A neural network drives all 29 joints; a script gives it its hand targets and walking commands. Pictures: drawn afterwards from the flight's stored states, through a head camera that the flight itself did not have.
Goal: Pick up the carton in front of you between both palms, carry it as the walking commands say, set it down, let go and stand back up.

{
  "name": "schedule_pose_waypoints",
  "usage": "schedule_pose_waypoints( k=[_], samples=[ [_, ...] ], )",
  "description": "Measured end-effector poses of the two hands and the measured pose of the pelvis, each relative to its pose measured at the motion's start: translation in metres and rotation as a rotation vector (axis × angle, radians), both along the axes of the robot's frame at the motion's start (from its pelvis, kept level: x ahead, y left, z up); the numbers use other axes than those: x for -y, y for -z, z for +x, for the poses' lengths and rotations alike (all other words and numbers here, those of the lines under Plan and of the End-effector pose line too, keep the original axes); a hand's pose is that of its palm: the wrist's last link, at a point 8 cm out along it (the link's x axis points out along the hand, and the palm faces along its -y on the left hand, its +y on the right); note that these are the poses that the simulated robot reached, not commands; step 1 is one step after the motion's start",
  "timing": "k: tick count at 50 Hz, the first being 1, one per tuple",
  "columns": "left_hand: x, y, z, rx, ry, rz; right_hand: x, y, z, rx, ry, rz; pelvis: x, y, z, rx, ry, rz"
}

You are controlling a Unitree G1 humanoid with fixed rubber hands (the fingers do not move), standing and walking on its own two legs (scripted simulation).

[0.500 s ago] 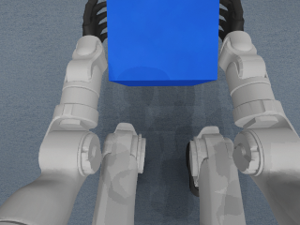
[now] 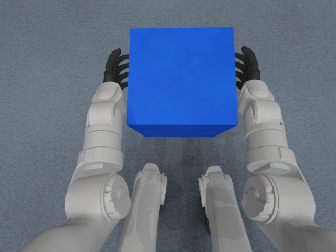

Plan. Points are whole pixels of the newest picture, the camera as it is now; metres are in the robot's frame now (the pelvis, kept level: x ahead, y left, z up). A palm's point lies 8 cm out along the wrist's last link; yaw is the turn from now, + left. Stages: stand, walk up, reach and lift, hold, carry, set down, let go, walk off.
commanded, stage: reach and lift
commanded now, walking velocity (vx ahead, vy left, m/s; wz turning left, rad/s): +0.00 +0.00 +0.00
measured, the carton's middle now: (180, 93) +0.49 +0.02 -0.12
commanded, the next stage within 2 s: none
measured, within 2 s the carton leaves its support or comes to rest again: neither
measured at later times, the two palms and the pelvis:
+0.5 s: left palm (82, 68) +0.44 +0.16 +0.11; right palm (298, 67) +0.44 -0.14 +0.11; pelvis +0.05 +0.00 +0.14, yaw +0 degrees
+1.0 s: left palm out of the picture +0.40 +0.16 +0.26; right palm out of the picture +0.40 -0.15 +0.26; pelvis +0.10 +0.00 +0.26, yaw +0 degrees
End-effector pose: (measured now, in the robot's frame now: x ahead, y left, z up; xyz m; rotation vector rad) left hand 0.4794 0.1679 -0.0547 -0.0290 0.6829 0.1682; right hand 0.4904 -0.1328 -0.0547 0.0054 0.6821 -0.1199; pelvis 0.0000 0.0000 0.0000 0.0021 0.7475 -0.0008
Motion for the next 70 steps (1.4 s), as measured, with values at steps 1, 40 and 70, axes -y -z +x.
schedule_pose_waypoints(
  k=[1,40,70],
  samples=[
    [0.0,-0.006,-0.001,0.0,0.0,-0.001,0.0,-0.006,-0.002,0.0,0.002,0.0,0.0,-0.005,0.002,0.004,0.0,0.0],
    [0.01,-0.252,-0.068,-0.002,0.011,-0.014,0.011,-0.253,-0.074,-0.002,0.028,0.009,-0.001,-0.221,0.085,0.446,-0.001,0.0],
    [0.014,-0.347,-0.099,-0.005,0.043,0.017,0.014,-0.347,-0.107,-0.004,0.004,-0.022,-0.001,-0.267,0.085,0.803,-0.004,0.001]
  ],
)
